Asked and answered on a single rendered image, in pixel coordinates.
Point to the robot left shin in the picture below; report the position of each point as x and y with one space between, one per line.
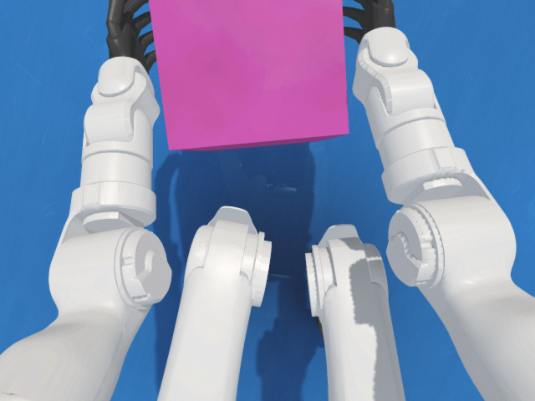
201 241

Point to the robot left hand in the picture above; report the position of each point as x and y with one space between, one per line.
123 32

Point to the right robot upper arm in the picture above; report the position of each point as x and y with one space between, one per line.
459 252

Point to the left robot forearm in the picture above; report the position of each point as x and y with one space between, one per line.
117 156

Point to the left robot upper arm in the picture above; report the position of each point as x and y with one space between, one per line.
103 285

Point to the robot right thigh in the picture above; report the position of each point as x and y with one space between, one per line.
361 355

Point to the carton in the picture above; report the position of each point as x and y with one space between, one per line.
248 73

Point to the robot right hand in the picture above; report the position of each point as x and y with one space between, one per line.
376 14

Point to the right robot forearm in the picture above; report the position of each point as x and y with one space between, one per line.
420 160

